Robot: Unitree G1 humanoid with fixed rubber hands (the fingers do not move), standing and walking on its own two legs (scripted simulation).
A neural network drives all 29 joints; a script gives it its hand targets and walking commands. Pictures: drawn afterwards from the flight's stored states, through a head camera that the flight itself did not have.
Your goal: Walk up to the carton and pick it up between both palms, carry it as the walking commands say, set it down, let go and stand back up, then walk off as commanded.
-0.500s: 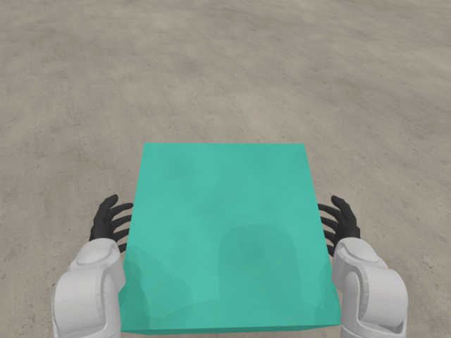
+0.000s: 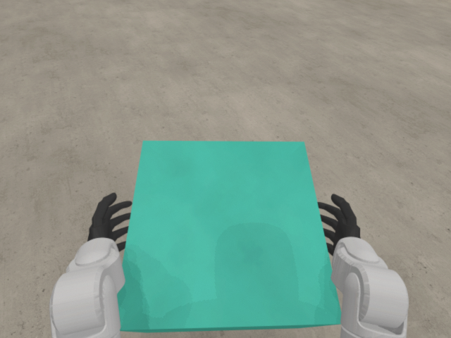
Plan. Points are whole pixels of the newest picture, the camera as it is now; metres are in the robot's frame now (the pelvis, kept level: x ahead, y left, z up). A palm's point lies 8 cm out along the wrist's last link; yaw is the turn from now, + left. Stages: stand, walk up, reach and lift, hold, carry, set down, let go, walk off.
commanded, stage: carry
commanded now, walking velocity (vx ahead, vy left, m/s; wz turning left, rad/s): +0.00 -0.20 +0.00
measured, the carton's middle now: (224, 238) +0.29 +0.00 +0.03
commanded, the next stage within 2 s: none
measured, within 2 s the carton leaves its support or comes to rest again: neither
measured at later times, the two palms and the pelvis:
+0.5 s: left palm (143, 252) +0.23 +0.12 +0.09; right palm (378, 255) +0.22 -0.23 +0.09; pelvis +0.00 -0.05 -0.01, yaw -1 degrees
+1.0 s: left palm (138, 257) +0.23 +0.13 +0.09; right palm (378, 260) +0.21 -0.23 +0.10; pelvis -0.01 -0.04 -0.01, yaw -1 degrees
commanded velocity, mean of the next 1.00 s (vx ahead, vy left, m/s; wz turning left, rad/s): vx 0.00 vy -0.20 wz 0.00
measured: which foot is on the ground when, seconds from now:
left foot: down 0.00-1.00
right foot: down 0.00-1.00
